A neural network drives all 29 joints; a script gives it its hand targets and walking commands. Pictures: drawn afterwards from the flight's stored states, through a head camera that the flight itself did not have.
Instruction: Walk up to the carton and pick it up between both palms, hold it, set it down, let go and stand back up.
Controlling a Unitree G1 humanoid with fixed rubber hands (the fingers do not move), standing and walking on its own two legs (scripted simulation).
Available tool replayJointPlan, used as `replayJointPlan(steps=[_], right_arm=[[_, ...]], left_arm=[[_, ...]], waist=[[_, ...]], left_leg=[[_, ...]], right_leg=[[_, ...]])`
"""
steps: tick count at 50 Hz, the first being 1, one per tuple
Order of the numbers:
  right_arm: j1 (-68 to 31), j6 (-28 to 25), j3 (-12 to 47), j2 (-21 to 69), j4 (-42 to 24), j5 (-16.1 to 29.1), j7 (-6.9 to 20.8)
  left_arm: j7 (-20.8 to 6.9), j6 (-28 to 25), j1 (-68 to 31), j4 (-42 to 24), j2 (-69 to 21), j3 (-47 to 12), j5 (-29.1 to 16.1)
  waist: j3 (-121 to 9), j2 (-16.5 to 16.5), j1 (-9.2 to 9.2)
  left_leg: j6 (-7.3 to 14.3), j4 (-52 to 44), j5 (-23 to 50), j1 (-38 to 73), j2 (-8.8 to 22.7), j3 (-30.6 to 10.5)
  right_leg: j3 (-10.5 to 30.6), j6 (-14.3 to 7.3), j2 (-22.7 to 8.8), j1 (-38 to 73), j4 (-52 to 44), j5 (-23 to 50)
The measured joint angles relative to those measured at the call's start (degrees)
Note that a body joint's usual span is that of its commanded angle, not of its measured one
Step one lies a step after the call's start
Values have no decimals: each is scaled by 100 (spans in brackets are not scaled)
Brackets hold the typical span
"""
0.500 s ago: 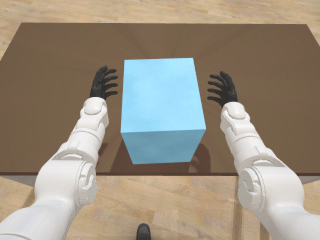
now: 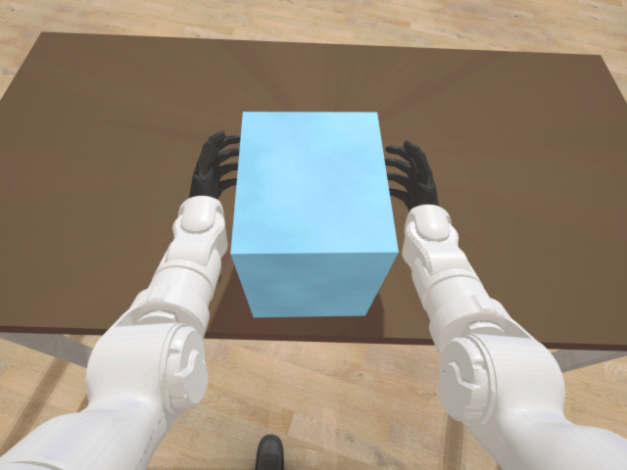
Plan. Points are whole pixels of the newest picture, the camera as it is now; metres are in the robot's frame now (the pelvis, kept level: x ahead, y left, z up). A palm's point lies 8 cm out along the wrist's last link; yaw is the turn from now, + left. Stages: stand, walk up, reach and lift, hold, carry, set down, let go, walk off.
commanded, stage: reach and lift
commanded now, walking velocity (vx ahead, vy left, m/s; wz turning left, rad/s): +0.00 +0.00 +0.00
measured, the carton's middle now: (310, 223) +0.43 +0.03 -0.01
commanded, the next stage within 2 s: none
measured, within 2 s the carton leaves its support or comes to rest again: leaves its support in 1.16 s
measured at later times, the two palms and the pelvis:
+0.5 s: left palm (212, 193) +0.45 +0.16 +0.03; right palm (411, 203) +0.45 -0.10 +0.03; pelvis +0.03 +0.01 +0.00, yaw +3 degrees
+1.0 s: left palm (210, 198) +0.44 +0.16 +0.03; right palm (409, 204) +0.45 -0.10 +0.03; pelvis +0.02 +0.00 +0.00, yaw +3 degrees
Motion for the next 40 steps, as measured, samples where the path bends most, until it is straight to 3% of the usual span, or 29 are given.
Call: replayJointPlan(steps=[6,11,14,22,40], right_arm=[[-41,-73,-1195,436,-111,-1074,5],[189,-155,-2167,703,-528,-2238,478],[350,-165,-2472,806,-789,-2598,717],[651,-206,-2591,950,-1096,-2675,854],[659,-374,-2377,911,-998,-2592,562]], left_arm=[[54,81,-2,-278,-458,926,1081],[53,107,219,-686,-973,1719,1874],[-16,157,327,-863,-1153,1883,2169],[-131,169,517,-1037,-1306,1950,2434],[-193,-65,418,-735,-1195,2016,2239]], waist=[[7,25,-43],[-211,104,-73],[-294,101,-73],[-265,33,-98],[-143,40,63]], left_leg=[[34,-350,152,189,-59,-42],[78,-880,375,406,-127,-88],[94,-1013,421,492,-162,-119],[90,-984,301,698,-226,-176],[22,-986,340,753,-141,-248]], right_leg=[[-36,23,-46,198,-325,118],[-72,57,-98,414,-815,301],[-101,62,-127,586,-1097,398],[-158,53,-182,962,-1392,447],[-218,-26,-86,1028,-1386,461]])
